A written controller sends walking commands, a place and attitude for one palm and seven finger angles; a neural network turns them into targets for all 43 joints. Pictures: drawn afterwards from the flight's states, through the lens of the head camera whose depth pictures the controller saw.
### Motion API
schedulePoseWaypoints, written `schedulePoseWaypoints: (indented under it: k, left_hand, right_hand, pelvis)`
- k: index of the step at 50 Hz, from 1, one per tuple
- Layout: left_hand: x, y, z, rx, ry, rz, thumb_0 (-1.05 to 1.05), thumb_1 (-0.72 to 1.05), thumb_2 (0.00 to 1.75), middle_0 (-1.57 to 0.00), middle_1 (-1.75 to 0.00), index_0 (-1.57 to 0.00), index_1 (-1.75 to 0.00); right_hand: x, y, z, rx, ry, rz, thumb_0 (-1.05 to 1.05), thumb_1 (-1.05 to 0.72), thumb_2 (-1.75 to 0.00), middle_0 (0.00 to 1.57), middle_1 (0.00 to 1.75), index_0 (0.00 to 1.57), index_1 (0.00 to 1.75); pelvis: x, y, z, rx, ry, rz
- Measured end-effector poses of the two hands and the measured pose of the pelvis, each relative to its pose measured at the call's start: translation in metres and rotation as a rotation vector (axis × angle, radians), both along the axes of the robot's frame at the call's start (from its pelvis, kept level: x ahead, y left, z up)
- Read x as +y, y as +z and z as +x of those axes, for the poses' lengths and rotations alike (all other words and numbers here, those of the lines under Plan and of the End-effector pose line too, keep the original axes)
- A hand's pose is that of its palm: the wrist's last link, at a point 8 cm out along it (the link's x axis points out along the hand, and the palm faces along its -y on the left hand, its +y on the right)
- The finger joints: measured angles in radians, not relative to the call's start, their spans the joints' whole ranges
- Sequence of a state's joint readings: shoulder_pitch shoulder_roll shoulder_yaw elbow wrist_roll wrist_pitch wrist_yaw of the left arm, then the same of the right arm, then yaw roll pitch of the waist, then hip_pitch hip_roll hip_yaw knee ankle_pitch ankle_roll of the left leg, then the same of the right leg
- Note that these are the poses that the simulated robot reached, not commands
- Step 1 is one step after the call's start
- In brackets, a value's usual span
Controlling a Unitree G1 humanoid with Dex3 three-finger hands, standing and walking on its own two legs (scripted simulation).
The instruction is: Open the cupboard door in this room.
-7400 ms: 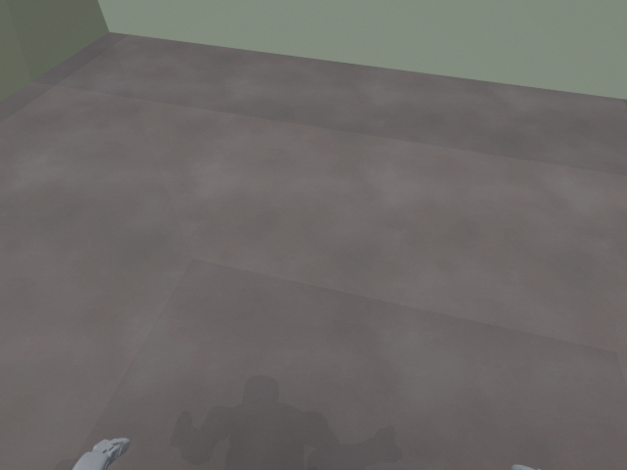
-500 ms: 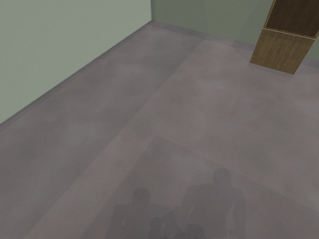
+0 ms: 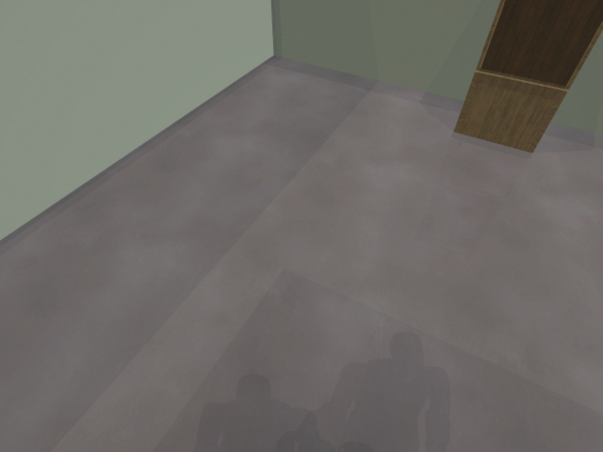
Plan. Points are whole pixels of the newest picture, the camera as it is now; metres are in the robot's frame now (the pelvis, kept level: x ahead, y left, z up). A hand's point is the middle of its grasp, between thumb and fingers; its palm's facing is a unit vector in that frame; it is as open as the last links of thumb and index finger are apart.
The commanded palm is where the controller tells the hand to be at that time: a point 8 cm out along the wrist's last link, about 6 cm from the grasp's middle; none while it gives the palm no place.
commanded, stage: stand and wait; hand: left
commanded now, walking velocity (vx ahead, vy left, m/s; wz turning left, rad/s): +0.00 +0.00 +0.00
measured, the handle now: out of the picture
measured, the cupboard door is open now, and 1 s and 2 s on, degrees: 0 0 0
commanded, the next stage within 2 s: turn or walk to find it in 0.92 s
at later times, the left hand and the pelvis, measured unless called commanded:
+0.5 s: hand out of the picture -0.03 +0.17 -0.18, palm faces +0.03 -0.98 -0.17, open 7.4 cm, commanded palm none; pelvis -0.01 +0.00 +0.00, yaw +0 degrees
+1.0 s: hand out of the picture +0.04 +0.22 -0.17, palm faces +0.01 -0.96 -0.28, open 7.4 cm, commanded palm none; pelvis +0.00 +0.00 +0.00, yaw +0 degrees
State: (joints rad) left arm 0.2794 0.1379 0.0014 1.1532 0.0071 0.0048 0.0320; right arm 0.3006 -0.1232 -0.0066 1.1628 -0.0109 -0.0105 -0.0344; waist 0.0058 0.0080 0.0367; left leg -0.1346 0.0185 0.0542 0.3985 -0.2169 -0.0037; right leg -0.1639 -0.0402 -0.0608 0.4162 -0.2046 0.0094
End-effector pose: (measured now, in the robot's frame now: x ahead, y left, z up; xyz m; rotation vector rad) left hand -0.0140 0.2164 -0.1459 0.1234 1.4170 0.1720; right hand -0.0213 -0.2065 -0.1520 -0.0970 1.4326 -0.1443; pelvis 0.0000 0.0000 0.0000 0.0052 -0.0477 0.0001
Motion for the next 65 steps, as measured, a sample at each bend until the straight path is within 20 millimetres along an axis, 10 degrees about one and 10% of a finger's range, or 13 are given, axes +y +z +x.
schedulePoseWaypoints:
  k: [21,52,65]
  left_hand:
    - [-0.003,-0.003,-0.022,0.031,-0.003,-0.021,0.01,0.91,0.9,-0.2,-0.3,-0.2,-0.3]
    - [0.052,0.016,0.05,-0.116,-0.055,0.112,0.01,0.9,0.9,-0.2,-0.3,-0.21,-0.3]
    - [0.031,0.006,0.042,-0.124,0.012,0.08,0.01,0.9,0.9,-0.2,-0.3,-0.2,-0.3]
  right_hand:
    - [-0.002,0.002,-0.014,0.005,-0.019,-0.018,0.0,-0.9,-0.9,0.2,0.3,0.2,0.3]
    - [-0.058,0.016,0.051,-0.113,0.058,-0.125,0.0,-0.9,-0.9,0.2,0.3,0.2,0.3]
    - [-0.033,0.002,0.077,-0.124,0.134,-0.047,0.0,-0.9,-0.9,0.19,0.3,0.2,0.3]
  pelvis:
    - [0.004,-0.001,-0.009,0.009,-0.007,0.001]
    - [0.001,0.0,-0.001,0.015,0.01,-0.001]
    - [-0.004,-0.007,-0.002,0.026,0.068,-0.002]
